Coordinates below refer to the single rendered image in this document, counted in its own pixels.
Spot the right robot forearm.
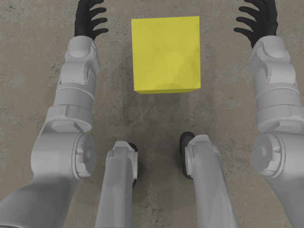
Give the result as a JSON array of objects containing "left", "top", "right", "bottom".
[{"left": 248, "top": 36, "right": 304, "bottom": 134}]

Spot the robot left foot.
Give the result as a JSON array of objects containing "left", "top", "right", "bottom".
[{"left": 129, "top": 143, "right": 137, "bottom": 189}]

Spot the right robot upper arm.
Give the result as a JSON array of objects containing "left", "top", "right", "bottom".
[{"left": 250, "top": 131, "right": 304, "bottom": 228}]

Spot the carton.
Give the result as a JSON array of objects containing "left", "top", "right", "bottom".
[{"left": 131, "top": 16, "right": 200, "bottom": 94}]

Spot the robot right hand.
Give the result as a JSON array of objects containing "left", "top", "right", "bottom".
[{"left": 234, "top": 0, "right": 278, "bottom": 48}]

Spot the robot left thigh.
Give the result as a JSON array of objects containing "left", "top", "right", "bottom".
[{"left": 95, "top": 147, "right": 138, "bottom": 228}]

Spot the robot left hand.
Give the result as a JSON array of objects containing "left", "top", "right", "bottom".
[{"left": 75, "top": 0, "right": 108, "bottom": 41}]

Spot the left robot forearm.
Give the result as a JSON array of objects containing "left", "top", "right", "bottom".
[{"left": 31, "top": 36, "right": 101, "bottom": 170}]

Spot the left robot upper arm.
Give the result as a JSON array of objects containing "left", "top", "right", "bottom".
[{"left": 0, "top": 132, "right": 97, "bottom": 228}]

